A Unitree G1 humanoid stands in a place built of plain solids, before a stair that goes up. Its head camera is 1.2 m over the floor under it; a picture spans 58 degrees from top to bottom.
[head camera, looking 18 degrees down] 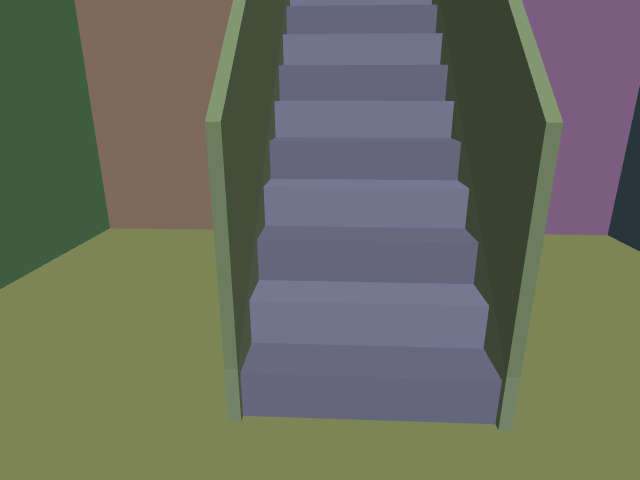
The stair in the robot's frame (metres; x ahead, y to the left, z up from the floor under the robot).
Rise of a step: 0.20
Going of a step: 0.22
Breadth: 0.99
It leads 3 degrees to the right of straight ahead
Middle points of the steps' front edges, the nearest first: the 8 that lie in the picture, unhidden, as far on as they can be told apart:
1.40 -0.19 0.20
1.62 -0.20 0.40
1.84 -0.21 0.60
2.06 -0.22 0.80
2.28 -0.23 0.99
2.51 -0.24 1.19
2.73 -0.25 1.39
2.95 -0.26 1.59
